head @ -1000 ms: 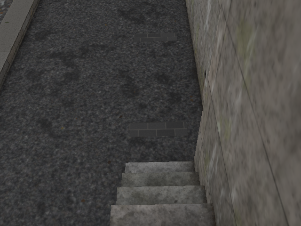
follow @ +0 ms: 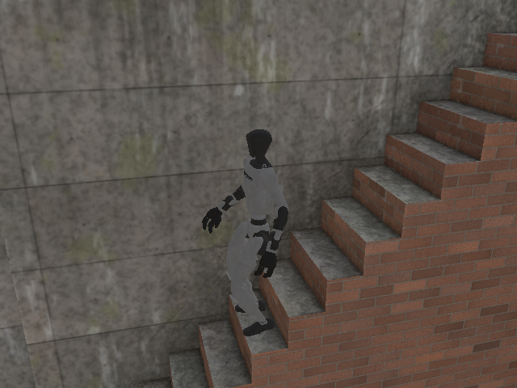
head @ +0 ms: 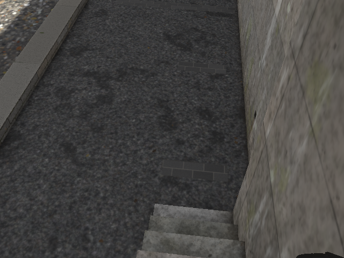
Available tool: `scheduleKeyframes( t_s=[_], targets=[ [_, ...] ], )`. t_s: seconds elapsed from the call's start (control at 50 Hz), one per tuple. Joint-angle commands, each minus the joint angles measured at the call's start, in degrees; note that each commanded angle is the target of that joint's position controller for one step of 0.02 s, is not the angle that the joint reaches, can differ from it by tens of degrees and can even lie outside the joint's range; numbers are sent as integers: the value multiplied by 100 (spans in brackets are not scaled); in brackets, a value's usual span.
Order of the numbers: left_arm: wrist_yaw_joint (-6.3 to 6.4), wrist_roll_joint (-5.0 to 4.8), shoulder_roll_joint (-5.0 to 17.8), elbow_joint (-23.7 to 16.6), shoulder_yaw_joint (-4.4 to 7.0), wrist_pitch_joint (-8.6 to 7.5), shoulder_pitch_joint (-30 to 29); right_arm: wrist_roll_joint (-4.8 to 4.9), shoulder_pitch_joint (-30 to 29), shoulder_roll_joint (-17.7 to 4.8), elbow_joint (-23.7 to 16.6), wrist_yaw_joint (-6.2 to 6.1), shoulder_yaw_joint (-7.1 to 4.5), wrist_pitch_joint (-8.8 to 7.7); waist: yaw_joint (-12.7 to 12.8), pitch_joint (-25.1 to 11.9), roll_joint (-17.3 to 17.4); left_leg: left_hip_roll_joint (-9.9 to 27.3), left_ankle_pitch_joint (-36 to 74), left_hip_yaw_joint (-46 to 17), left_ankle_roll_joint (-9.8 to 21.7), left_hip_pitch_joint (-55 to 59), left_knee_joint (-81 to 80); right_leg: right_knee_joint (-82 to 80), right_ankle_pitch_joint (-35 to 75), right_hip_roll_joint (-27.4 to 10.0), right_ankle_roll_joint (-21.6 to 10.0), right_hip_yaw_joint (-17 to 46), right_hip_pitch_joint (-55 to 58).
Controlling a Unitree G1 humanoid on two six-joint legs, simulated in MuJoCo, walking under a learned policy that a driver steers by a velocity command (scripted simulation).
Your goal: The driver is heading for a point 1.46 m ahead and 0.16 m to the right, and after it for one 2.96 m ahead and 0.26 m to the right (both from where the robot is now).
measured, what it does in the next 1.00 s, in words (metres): goes down, turning right: left foot, then right foot 0.21 m lower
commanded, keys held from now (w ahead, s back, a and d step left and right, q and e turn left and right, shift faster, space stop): w+q+shift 0.18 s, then w+e+shift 0.28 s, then e+shift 0.44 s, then w+e+shift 0.10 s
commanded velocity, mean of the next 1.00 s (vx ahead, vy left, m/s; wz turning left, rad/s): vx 0.58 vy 0.00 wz -0.21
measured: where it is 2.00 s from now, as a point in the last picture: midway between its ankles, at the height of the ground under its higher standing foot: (193, 252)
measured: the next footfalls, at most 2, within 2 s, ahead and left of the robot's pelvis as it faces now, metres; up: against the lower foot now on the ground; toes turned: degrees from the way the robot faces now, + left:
left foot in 0.04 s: +0.02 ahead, +0.10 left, +0.00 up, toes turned +1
right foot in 0.58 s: +0.25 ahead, -0.14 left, -0.22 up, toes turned +11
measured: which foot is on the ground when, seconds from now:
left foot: up 0.00-0.02, down 0.04-0.58, up 0.60-0.94, down 0.96-1.00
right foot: down 0.00-0.04, up 0.06-0.56, down 0.58-0.98, up 1.00-1.00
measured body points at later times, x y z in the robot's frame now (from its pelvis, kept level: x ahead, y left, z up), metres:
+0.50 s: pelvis +0.15 +0.00 -0.11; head +0.11 -0.02 +0.33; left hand +0.26 +0.29 -0.19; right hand +0.35 -0.21 -0.20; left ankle -0.02 +0.10 -0.71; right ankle +0.25 -0.10 -0.81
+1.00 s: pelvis +0.38 -0.09 -0.37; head +0.39 -0.14 +0.08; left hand +0.46 +0.14 -0.49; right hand +0.54 -0.31 -0.48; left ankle +0.42 +0.02 -1.10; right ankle +0.23 -0.14 -0.89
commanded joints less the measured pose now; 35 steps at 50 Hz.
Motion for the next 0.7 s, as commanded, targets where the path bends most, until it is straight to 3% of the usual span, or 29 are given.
scheduleKeyframes(
  t_s=[0.02, 0.04, 0.06, 0.08, 0.1, 0.12, 0.14, 0.16, 0.18, 0.2, 0.24, 0.26, 0.28, 0.32, 0.36, 0.4, 0.46, 0.48, 0.5, 0.52, 0.54, 0.56, 0.58, 0.6, 0.62, 0.64, 0.66, 0.68, 0.7],
  targets=[
    [-161, -48, 665, -261, 232, -18, -623, 19, 860, -143, 237, -181, -31, -209, -662, 119, 421, -296, 343, 464, 19, 2361, -1252, 422, -526, -213, -719, -232, -1844],
    [-199, 75, 713, -388, 228, 77, -1045, 227, 1581, -290, 340, -179, -26, -337, -1196, 473, 1276, -144, -748, -1093, 213, 2760, -2359, 2546, -427, -4, -895, 18, -3056],
    [-292, 106, 512, -1206, 213, 6, -2141, 296, 2152, -1141, 439, -220, -172, -425, -1323, 553, 2531, 993, 3072, -4207, 751, 3392, -1982, 3506, -1623, 1058, -744, 1202, -5388],
    [-282, 148, 638, -1619, 231, -118, -2508, 447, 2764, -1699, 478, -273, -402, -540, -1611, -522, 1986, 1842, 2823, -6074, 1194, 3614, -2978, 3551, -1346, 1251, -624, 2321, -5482],
    [-182, 226, 605, -1400, 174, -176, -2272, 180, 1982, -1475, 513, -345, -323, -538, -903, -119, 1005, 2047, 1372, -5999, 1497, 3157, -3183, 3339, -81, 1109, -384, 2633, -5555],
    [-61, 206, 610, -1084, 187, -161, -1925, -25, 1083, -1213, 350, -403, -303, -565, -424, 239, 1092, 1709, 501, -5291, 1350, 2090, -3194, 3115, 701, 1052, -233, 2399, -5030],
    [24, 177, 575, -1012, 186, -118, -1753, -62, 688, -980, 248, -381, -207, -551, -219, 160, 1189, 1308, 1014, -4530, 1184, 1396, -2955, 3240, 1033, 1141, -147, 2064, -4434],
    [96, 263, 514, -936, 209, -55, -1564, -5, 553, -505, 135, -351, -73, -589, -74, 171, 913, 802, 2501, -3643, 1020, 891, -2480, 3097, 1913, 1260, -19, 1840, -4190],
    [98, 294, 308, -859, 182, -12, -1368, 20, 411, -250, 251, -350, 38, -716, 183, -53, 862, 455, 3428, -2937, 904, 410, -1843, 2882, 2550, 1262, 108, 1816, -3687],
    [78, 248, 214, -793, 130, 44, -1150, 74, 149, -220, 244, -344, 62, -792, 327, -279, 1148, 315, 3745, -2598, 791, 112, -1614, 2978, 2866, 1384, 149, 1604, -3303],
    [-64, 209, -296, -1009, -137, 0, -1360, 290, 303, 23, 360, -410, 149, -830, 337, -428, 707, 201, 2799, -2336, 641, -615, -1461, 1891, 4775, 1400, 47, 1428, -2495],
    [-68, 219, -298, -995, -162, -57, -1276, 244, 333, -56, 403, -407, 123, -830, 310, -639, 729, 245, 2451, -2393, 644, -454, -1356, 1510, 5185, 1406, -113, 1513, -2215],
    [-116, 272, -196, -863, -135, -96, -1176, 208, 310, -234, 397, -353, 72, -809, 306, -741, 680, 198, 1763, -2220, 573, -433, -1145, 1136, 5557, 1545, -313, 1688, -1948],
    [-171, 163, -20, -821, -79, -194, -1419, 119, 419, -371, 487, -325, 54, -867, 39, -562, 802, 466, 1366, -1822, 553, -611, -1032, 733, 5924, 1884, -469, 2183, -1423],
    [-183, 110, 46, -880, -39, -207, -1744, 50, 515, -363, 623, -321, 61, -889, -152, -223, 915, 795, 1276, -1963, 674, -241, -807, 640, 5884, 1741, -541, 2411, -1740],
    [-195, 165, 11, -997, -42, -321, -2122, -24, 843, -329, 856, -441, 64, -951, -413, 151, 588, 1109, 1406, -2169, 819, 370, -390, 360, 5721, 1486, -643, 2536, -2413],
    [-219, 157, 48, -795, 86, -330, -1804, -192, 1025, -298, 1046, -492, 24, -1007, -517, 151, 644, 1234, 2829, -2452, 1001, 1629, 317, 352, 5015, 1364, -830, 2498, -3158],
    [-156, 100, 78, -762, 141, -270, -1404, -305, 584, -593, 1044, -512, -72, -1017, -176, -39, 1185, 1500, 3395, -2797, 1118, 2028, 534, 185, 4683, 1050, -973, 2758, -3287],
    [-83, 40, 203, -517, 178, -186, -1248, -278, 706, -593, 1134, -463, -140, -1004, -289, -222, 1173, 1410, 3726, -2545, 1050, 2013, 555, 533, 4289, 1116, -879, 2353, -2799],
    [-75, 114, 409, -284, 239, -149, -993, -314, 1205, -565, 1297, -443, -135, -1016, -483, 177, 993, 1329, 4064, -2367, 983, 2230, 809, 542, 3582, 1251, -878, 1999, -2951],
    [-73, 112, 464, -21, 283, -137, -19, -415, 746, -565, 1363, -449, -136, -1043, 52, 220, 1100, 1521, 3986, -2539, 1046, 1537, 1317, 125, 3058, 961, -1004, 2074, -2092],
    [-142, 102, 655, 514, 385, -71, 1026, -395, 99, -381, 1363, -408, -131, -1074, 546, 251, 833, 1194, 3838, -1877, 750, 96, 2112, 19, 2671, 1025, -999, 1791, -195],
    [-176, 176, 926, 993, 564, -45, 2831, -396, -716, -522, 1275, -437, -199, -1153, 1602, 406, 446, 749, 3386, -1015, 268, -1639, 4113, -191, 2326, 1209, -1256, 1683, 1630],
    [-203, -15, 1003, 1234, 536, -18, 3361, -405, -1439, -242, 964, -512, -139, -1130, 2010, 1163, -1369, -706, -1374, 322, -247, -3375, 7034, -810, 5678, 1041, -1629, 2010, 1905],
    [-107, -387, 416, 1224, 177, -99, 2563, -611, -1195, 125, 446, -552, 84, -1128, 874, 1371, -1329, -762, -2023, -58, -324, -4596, 5683, -628, 6931, 1380, -1604, 3308, 1881],
    [6, -231, 272, 732, 112, -217, 1765, -475, -525, 149, 395, -577, 86, -1018, 203, 1034, -1153, -252, -1588, -314, -347, -4493, 4905, -377, 7668, 899, -1657, 3716, 1704],
    [175, -186, 183, 584, 103, -238, 1382, -368, -160, 95, 627, -496, 48, -950, -40, 482, -843, -44, -1485, -464, -486, -4100, 4534, -342, 7559, 698, -1805, 4349, 1390],
    [279, -280, -177, 523, -3, -210, 1236, -309, -497, -429, 872, -586, -61, -870, 125, -39, 131, 111, 441, -631, -592, -3584, 3063, -367, 6316, 1121, -1261, 3566, 1243],
    [402, -162, 519, 438, 145, -274, 1338, -200, -425, -50, 671, -515, -28, -842, -35, -677, -1154, -96, -76, -819, -536, -3523, 3181, -482, 6923, 574, -1750, 5405, 1478]
  ],
)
